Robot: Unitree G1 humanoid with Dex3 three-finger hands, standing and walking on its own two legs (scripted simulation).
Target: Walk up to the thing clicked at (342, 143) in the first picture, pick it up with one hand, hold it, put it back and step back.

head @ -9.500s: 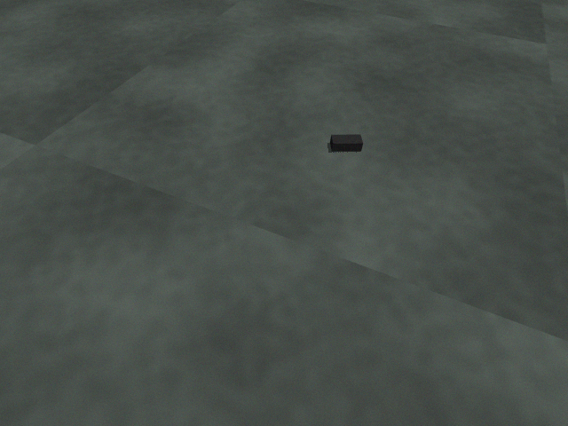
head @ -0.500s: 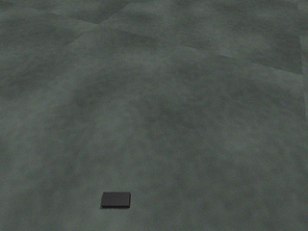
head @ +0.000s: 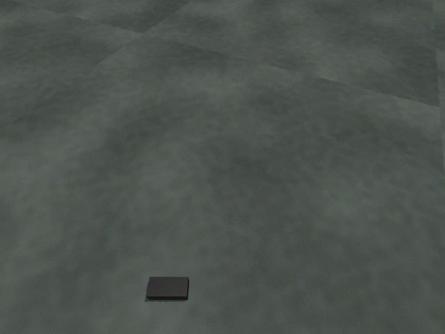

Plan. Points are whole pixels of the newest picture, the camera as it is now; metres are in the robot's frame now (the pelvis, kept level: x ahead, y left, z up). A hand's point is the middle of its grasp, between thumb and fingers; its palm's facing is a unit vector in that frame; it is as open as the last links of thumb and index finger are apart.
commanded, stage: stand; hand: left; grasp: from above
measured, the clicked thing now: (168, 288) +0.40 +0.23 -0.76
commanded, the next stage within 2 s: rise first in 0.18 s
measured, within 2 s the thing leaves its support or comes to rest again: neither
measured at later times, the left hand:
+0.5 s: hand out of the picture +0.15 +0.25 -0.17, palm faces +0.01 -0.95 -0.33, open 8.7 cm
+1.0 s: hand out of the picture +0.12 +0.26 -0.24, palm faces -0.15 -0.88 -0.45, open 14.2 cm
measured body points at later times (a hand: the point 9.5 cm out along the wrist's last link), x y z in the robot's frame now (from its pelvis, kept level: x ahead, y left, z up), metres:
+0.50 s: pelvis -0.02 +0.00 -0.02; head +0.04 +0.01 +0.43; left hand +0.15 +0.30 -0.15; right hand +0.09 -0.27 -0.14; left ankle -0.01 +0.13 -0.75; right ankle -0.01 -0.13 -0.75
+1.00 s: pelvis -0.02 +0.02 -0.10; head +0.08 +0.04 +0.34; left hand +0.13 +0.31 -0.21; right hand +0.14 -0.24 -0.19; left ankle -0.01 +0.13 -0.75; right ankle -0.01 -0.13 -0.75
